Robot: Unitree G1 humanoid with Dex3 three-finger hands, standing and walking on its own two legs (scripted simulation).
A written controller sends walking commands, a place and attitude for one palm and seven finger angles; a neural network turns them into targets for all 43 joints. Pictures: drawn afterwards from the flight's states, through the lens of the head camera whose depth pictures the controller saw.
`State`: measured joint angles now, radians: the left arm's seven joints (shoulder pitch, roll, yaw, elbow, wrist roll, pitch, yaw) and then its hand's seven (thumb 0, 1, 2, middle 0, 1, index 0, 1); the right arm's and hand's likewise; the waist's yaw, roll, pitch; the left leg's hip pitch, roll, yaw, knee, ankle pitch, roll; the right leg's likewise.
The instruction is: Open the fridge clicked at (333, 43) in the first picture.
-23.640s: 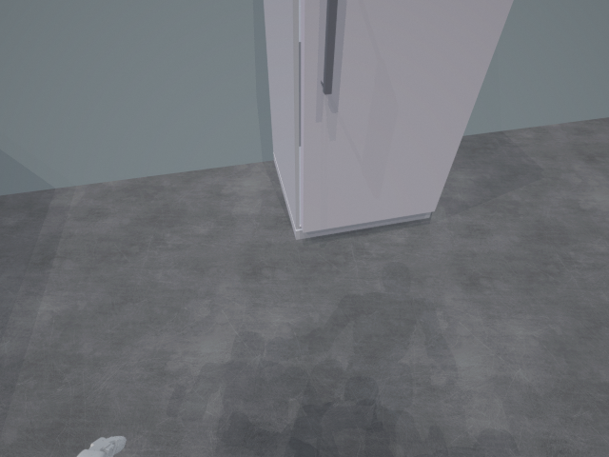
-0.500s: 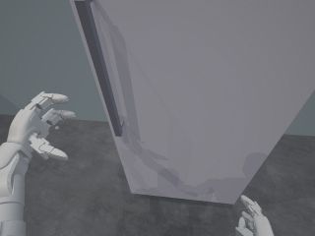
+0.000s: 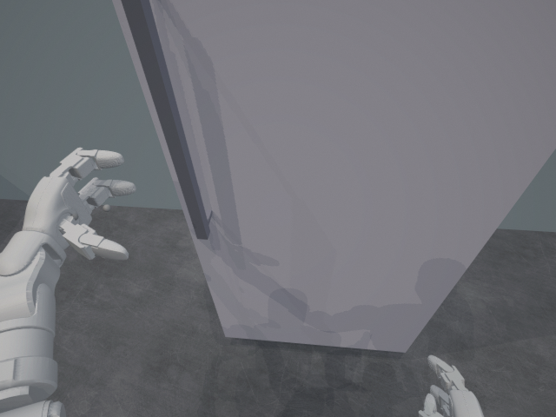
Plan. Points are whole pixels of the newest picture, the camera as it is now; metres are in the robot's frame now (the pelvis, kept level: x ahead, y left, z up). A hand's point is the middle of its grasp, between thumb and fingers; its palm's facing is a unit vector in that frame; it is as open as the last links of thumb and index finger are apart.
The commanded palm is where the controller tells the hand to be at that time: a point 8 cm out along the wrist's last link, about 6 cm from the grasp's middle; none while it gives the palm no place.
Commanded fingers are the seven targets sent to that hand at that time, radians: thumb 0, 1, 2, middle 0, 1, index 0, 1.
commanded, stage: move the hooked fingers beside the handle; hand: left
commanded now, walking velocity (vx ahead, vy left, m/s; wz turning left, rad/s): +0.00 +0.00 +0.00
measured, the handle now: (183, 140) +0.46 +0.18 +0.18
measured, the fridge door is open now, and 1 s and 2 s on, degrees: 0 0 0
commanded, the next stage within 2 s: feel for the door with the fingertips in 1.88 s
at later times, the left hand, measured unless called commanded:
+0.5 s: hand (125, 186) +0.38 +0.25 +0.15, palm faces +0.00 -1.00 -0.01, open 14.0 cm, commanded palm +0.36 +0.30 +0.15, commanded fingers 0.00 -0.50 0.30 -0.30 -1.20 -0.30 -1.20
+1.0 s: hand (139, 179) +0.40 +0.24 +0.15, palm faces -0.03 -1.00 +0.00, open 14.0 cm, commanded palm +0.37 +0.29 +0.14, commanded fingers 0.00 -0.50 0.30 -0.30 -1.20 -0.30 -1.20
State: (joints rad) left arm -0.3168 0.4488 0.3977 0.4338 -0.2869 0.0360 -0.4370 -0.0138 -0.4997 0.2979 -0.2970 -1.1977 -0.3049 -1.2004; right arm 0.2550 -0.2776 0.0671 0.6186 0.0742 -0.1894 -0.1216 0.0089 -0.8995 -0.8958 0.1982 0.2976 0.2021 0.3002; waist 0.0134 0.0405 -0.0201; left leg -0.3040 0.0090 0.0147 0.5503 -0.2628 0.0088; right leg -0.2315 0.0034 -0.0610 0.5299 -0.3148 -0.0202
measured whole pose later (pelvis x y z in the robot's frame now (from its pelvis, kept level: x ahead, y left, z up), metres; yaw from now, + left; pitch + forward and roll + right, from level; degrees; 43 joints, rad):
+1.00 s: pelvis +0.01 +0.01 +0.00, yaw -2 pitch +5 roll -1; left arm -0.50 0.45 0.38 0.66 -0.24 -0.04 -0.39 -0.01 -0.50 0.30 -0.30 -1.20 -0.30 -1.20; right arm 0.33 -0.28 0.05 0.61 0.06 -0.10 -0.08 0.01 -0.90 -0.90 0.20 0.30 0.20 0.30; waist -0.04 0.03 -0.06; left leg -0.39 0.01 0.04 0.61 -0.30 0.02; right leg -0.33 0.00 -0.03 0.58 -0.33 -0.01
